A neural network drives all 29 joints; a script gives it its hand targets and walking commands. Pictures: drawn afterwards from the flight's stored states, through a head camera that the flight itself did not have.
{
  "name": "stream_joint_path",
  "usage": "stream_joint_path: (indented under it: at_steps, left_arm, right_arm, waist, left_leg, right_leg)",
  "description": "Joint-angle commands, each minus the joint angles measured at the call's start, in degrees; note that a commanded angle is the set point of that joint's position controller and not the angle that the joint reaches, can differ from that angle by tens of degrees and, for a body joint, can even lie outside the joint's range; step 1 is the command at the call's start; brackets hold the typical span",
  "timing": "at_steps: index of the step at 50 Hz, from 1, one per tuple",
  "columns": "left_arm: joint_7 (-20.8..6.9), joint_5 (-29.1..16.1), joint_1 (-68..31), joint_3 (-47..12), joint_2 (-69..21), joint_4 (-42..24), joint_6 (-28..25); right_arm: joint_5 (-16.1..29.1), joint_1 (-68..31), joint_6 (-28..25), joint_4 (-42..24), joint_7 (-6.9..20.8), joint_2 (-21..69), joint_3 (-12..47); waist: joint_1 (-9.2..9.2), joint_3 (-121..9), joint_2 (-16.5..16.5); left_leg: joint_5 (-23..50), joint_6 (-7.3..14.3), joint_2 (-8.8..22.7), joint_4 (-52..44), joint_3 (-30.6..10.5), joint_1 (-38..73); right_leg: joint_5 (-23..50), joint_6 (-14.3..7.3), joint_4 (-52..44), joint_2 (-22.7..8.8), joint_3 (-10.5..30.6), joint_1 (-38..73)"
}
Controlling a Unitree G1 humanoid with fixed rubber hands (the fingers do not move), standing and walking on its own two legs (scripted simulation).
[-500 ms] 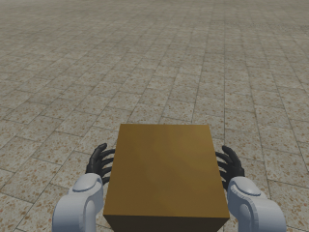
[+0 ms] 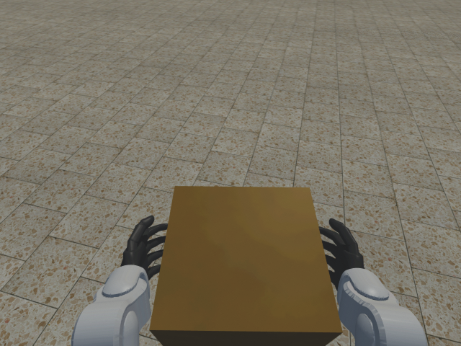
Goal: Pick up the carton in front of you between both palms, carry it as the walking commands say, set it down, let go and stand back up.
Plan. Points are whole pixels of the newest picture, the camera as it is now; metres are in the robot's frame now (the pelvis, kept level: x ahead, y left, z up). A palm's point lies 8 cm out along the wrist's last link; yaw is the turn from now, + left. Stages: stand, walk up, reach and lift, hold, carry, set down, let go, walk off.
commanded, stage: carry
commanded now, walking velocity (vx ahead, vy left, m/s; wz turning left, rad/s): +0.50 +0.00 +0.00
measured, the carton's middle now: (240, 281) +0.25 +0.00 +0.03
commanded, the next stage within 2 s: none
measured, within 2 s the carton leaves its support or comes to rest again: neither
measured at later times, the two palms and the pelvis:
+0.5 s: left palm (176, 131) +0.57 +0.14 +0.11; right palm (307, 134) +0.57 -0.16 +0.10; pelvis +0.33 -0.01 +0.00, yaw +0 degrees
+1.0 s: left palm (186, 73) +0.89 +0.16 +0.10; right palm (281, 74) +0.89 -0.14 +0.10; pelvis +0.66 +0.01 +0.00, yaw +0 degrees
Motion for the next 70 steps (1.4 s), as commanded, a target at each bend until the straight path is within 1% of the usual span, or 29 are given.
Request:
stream_joint_path:
  at_steps: [1, 2, 3, 4, 5, 6, 8, 10, 15, 24, 27, 28, 29, 30, 31, 33, 35, 43, 49, 51, 53, 54, 55, 56, 57, 59, 61, 63, 70]
  left_arm:
    - [-8.72, -18.63, -21.99, -37.16, -41.78, -1.64, 1.67]
    - [-8.69, -18.65, -21.64, -36.23, -40.98, -0.98, 2.13]
    - [-8.67, -18.47, -21.54, -35.42, -40.03, -0.77, 2.55]
    - [-8.88, -18.91, -23.02, -35.09, -39.94, 0.28, 2.57]
    - [-9.19, -19.51, -21.67, -35.44, -42.35, 0.80, 2.70]
    - [-9.63, -20.08, -23.04, -35.91, -44.84, -0.01, 2.51]
    - [-10.33, -20.53, -25.52, -37.19, -49.29, -0.48, 1.65]
    - [-10.86, -20.99, -26.45, -38.06, -51.15, -0.88, 0.92]
    - [-11.54, -21.16, -25.63, -37.94, -48.85, -1.87, 0.62]
    - [-10.04, -18.18, -22.89, -35.25, -43.43, 1.26, 2.59]
    - [-9.86, -18.14, -23.73, -36.23, -43.98, 1.17, 2.69]
    - [-9.79, -18.05, -24.00, -36.45, -43.79, 1.21, 2.66]
    - [-9.78, -18.32, -24.16, -37.13, -44.66, 0.23, 2.72]
    - [-10.14, -18.59, -25.06, -38.00, -45.68, 0.40, 2.37]
    - [-10.52, -18.97, -25.53, -39.06, -48.73, 1.06, 1.57]
    - [-11.30, -19.11, -25.61, -39.99, -53.53, 2.20, -0.29]
    - [-11.38, -18.62, -24.21, -40.74, -56.09, 3.57, -2.05]
    - [-9.83, -16.41, -19.94, -41.51, -52.46, 1.25, -4.52]
    - [-9.04, -18.34, -21.39, -39.99, -44.85, -3.30, -0.88]
    - [-8.77, -18.53, -21.20, -38.45, -42.34, -3.08, 0.53]
    - [-8.57, -18.53, -20.37, -36.62, -40.60, -2.15, 1.62]
    - [-8.51, -18.39, -20.51, -35.77, -39.41, -2.18, 2.12]
    - [-8.72, -18.93, -21.97, -35.48, -39.34, -1.10, 2.22]
    - [-9.03, -19.59, -20.71, -35.86, -41.83, -0.75, 2.40]
    - [-9.46, -20.17, -22.09, -36.27, -44.31, -1.55, 2.27]
    - [-10.17, -20.62, -24.88, -37.45, -48.63, -2.02, 1.58]
    - [-10.71, -21.10, -25.93, -38.20, -50.30, -2.39, 1.01]
    - [-11.19, -21.25, -25.55, -38.16, -49.80, -2.70, 0.84]
    - [-11.10, -19.25, -22.14, -35.99, -44.92, 0.41, 1.88]
  right_arm:
    - [17.61, -22.78, 2.05, -4.05, 9.23, 40.45, 36.25]
    - [17.49, -22.87, 2.67, -4.16, 8.94, 39.83, 36.23]
    - [17.52, -23.75, 3.27, -4.40, 8.73, 39.11, 36.09]
    - [17.55, -24.20, 3.82, -5.84, 8.65, 39.55, 36.49]
    - [18.27, -25.15, 4.03, -5.20, 8.99, 40.83, 37.11]
    - [18.52, -25.79, 3.80, -4.25, 9.34, 43.63, 37.69]
    - [18.87, -26.61, 2.86, -3.04, 9.98, 48.69, 38.35]
    - [18.27, -26.37, 1.91, -2.37, 10.10, 51.26, 38.79]
    - [16.97, -25.38, 0.97, -2.67, 9.19, 50.81, 38.85]
    - [17.54, -25.32, 3.54, -1.72, 8.89, 45.10, 37.58]
    - [17.45, -23.85, 3.43, 0.14, 9.29, 45.23, 36.36]
    - [17.08, -22.59, 3.26, 0.99, 9.47, 45.31, 35.67]
    - [16.89, -22.91, 2.68, 1.85, 9.86, 44.54, 35.16]
    - [17.62, -22.05, 2.06, 2.81, 10.21, 47.21, 35.72]
    - [18.23, -23.04, 1.37, 1.25, 10.71, 49.42, 36.17]
    - [18.73, -24.71, -0.33, 0.93, 11.53, 54.45, 37.56]
    - [19.04, -24.82, -1.83, 1.10, 12.08, 56.19, 38.52]
    - [18.49, -19.97, -3.78, -0.82, 12.74, 49.95, 38.61]
    - [17.81, -20.04, -0.86, -4.50, 10.41, 42.77, 37.26]
    - [17.72, -20.94, 0.63, -5.14, 9.62, 40.82, 36.85]
    - [17.77, -21.93, 2.09, -5.70, 8.99, 39.22, 36.75]
    - [17.81, -22.74, 2.76, -5.96, 8.75, 38.53, 36.60]
    - [17.82, -23.07, 3.38, -7.34, 8.65, 38.96, 36.90]
    - [18.51, -24.10, 3.65, -6.59, 8.97, 40.23, 37.47]
    - [18.75, -24.72, 3.49, -5.66, 9.31, 43.04, 38.01]
    - [19.07, -25.91, 2.71, -4.40, 9.90, 48.12, 38.66]
    - [18.42, -25.93, 1.95, -3.86, 9.96, 50.55, 39.04]
    - [17.54, -24.98, 1.41, -3.32, 9.63, 51.15, 38.99]
    - [16.46, -23.72, 2.47, -1.66, 8.64, 47.54, 38.21]
  waist:
    - [0.93, -3.86, 8.22]
    - [1.57, -7.36, 5.16]
    - [2.60, -10.89, -2.46]
    - [2.36, -15.86, -18.91]
    - [1.94, -14.29, -17.32]
    - [1.84, -14.11, -12.59]
    - [1.33, -13.20, -2.65]
    - [1.17, -12.97, -4.74]
    - [1.24, -8.24, -7.26]
    - [1.61, 0.10, -9.47]
    - [-0.19, -6.06, -7.01]
    - [-1.41, -10.31, -2.46]
    - [-1.51, -16.33, 12.40]
    - [-0.96, -15.90, 18.83]
    - [-0.78, -15.03, 13.90]
    - [-0.40, -13.90, 3.97]
    - [0.06, -13.86, 5.60]
    - [-0.31, -5.65, 8.18]
    - [-0.53, 0.66, 9.16]
    - [0.04, -1.31, 9.55]
    - [1.75, -7.49, 5.23]
    - [2.60, -11.45, -2.66]
    - [2.33, -15.99, -18.94]
    - [1.95, -14.58, -16.86]
    - [1.84, -14.24, -12.30]
    - [1.31, -13.01, -2.28]
    - [1.17, -12.86, -4.84]
    - [1.17, -11.43, -6.22]
    - [1.45, -3.69, -7.55]
  left_leg:
    - [41.35, 4.40, 10.57, 9.75, 1.17, -2.25]
    - [40.63, 2.85, 8.11, 20.10, 2.72, -7.68]
    - [27.86, 0.98, 5.33, 34.08, 2.26, -18.26]
    - [5.27, -1.68, -2.17, 52.20, -1.05, -35.98]
    - [-5.97, -0.30, -1.80, 60.71, -8.39, -40.96]
    - [-4.57, 1.44, 1.42, 64.07, -10.67, -42.41]
    - [1.99, 2.47, 5.51, 57.84, -11.89, -40.73]
    - [5.93, 2.02, 5.51, 51.06, -10.02, -37.84]
    - [11.54, -0.18, 4.73, 35.50, -5.47, -41.59]
    - [18.67, 1.35, 1.95, 16.63, 0.20, -37.83]
    - [14.18, 2.42, -3.06, 12.58, 5.48, -17.23]
    - [10.27, 2.63, 0.95, 12.15, -0.27, -4.55]
    - [-0.51, 10.71, 18.51, 6.03, -28.90, 9.09]
    - [9.06, 13.75, 23.49, -1.55, -42.26, 10.66]
    - [17.84, 13.27, 22.33, 0.54, -34.76, 8.62]
    - [27.87, 9.57, 18.83, 2.67, -22.64, 1.76]
    - [24.16, 6.67, 16.02, 0.12, -15.88, -2.45]
    - [24.33, 7.67, 12.37, -4.37, -6.65, -0.62]
    - [31.31, 7.18, 12.37, -3.64, -3.57, -0.23]
    - [41.14, 5.73, 11.99, 2.47, -1.30, 0.43]
    - [43.14, 2.89, 8.00, 20.75, 2.72, -6.69]
    - [29.25, 1.10, 5.14, 35.23, 2.07, -17.81]
    - [4.09, -1.43, -2.67, 53.25, -1.53, -35.94]
    - [-5.70, 0.08, -1.80, 61.36, -9.08, -40.06]
    - [-4.21, 1.76, 1.44, 64.21, -11.04, -41.26]
    - [2.33, 2.66, 5.46, 57.55, -11.94, -39.61]
    - [6.23, 2.15, 5.44, 51.19, -10.03, -37.05]
    - [8.37, 1.17, 4.85, 45.53, -8.10, -38.04]
    - [16.69, -0.79, 3.82, 25.31, -2.63, -42.53]
  right_leg:
    - [-1.43, -1.23, -3.97, 4.41, -5.23, 12.62]
    - [-4.88, -1.32, -4.24, 5.61, -5.35, 24.33]
    - [-13.19, -2.96, -8.57, -4.46, 9.42, 34.71]
    - [-17.44, -11.57, -15.12, -18.88, 36.11, 47.68]
    - [-5.40, -12.63, -19.11, -19.86, 39.76, 44.99]
    - [2.58, -11.75, -16.52, -18.51, 32.07, 43.07]
    - [7.09, -8.34, -16.36, -15.66, 21.74, 36.32]
    - [1.59, -5.73, -18.95, -13.41, 15.71, 32.91]
    - [-0.97, -6.84, -23.10, -11.16, 8.91, 33.47]
    - [14.06, -4.78, -20.03, -9.41, 2.19, 36.91]
    - [26.42, -1.61, -1.44, -6.22, -3.64, 32.78]
    - [17.20, -0.38, 10.63, -4.37, -3.15, 24.16]
    - [1.50, 2.68, 29.97, 1.74, -1.22, 6.64]
    - [-22.96, 2.21, 40.55, 6.34, 5.03, -3.37]
    - [-22.80, 0.44, 46.05, 1.97, 10.55, -4.93]
    - [-17.23, -0.94, 41.79, -2.26, 11.21, -4.15]
    - [-12.17, -0.48, 35.00, -2.69, 9.11, -0.84]
    - [-2.39, 2.18, 12.72, -1.57, 2.69, -6.69]
    - [2.25, 0.10, -0.66, 0.47, -0.72, -1.71]
    - [1.05, -1.05, -2.18, 2.22, -2.59, 5.67]
    - [-4.32, -1.27, -4.61, 5.61, -5.11, 25.36]
    - [-13.39, -3.17, -8.79, -5.38, 10.64, 36.10]
    - [-17.04, -11.77, -15.41, -19.39, 36.90, 48.71]
    - [-4.31, -12.47, -18.99, -19.83, 39.48, 45.53]
    - [3.78, -11.43, -16.44, -18.33, 31.45, 43.20]
    - [8.65, -7.93, -16.45, -15.31, 20.99, 36.32]
    - [3.10, -5.55, -18.92, -13.17, 15.25, 33.18]
    - [-0.57, -5.78, -21.13, -11.84, 11.99, 32.50]
    - [6.79, -6.44, -22.81, -9.25, 4.92, 35.69]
